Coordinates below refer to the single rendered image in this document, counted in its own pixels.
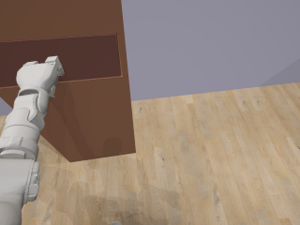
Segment cabinet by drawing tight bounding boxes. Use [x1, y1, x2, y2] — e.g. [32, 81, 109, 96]
[0, 0, 136, 162]

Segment handle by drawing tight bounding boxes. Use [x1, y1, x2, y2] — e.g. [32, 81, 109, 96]
[54, 75, 59, 85]

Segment left robot hand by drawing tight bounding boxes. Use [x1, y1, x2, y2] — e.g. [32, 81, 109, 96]
[16, 55, 65, 98]

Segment left robot upper arm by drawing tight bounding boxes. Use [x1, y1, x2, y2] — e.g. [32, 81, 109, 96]
[0, 158, 40, 225]

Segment drawer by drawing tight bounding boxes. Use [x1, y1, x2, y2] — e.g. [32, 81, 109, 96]
[0, 33, 122, 87]

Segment robot left forearm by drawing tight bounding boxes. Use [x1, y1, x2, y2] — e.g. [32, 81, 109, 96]
[0, 86, 49, 162]

